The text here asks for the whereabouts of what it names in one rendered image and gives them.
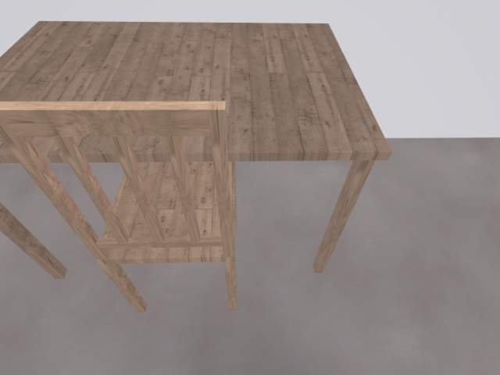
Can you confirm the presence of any chair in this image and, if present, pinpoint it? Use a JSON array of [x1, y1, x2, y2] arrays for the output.
[[0, 102, 237, 313]]

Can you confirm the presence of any table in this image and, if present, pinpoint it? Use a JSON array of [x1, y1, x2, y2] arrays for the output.
[[0, 21, 392, 279]]

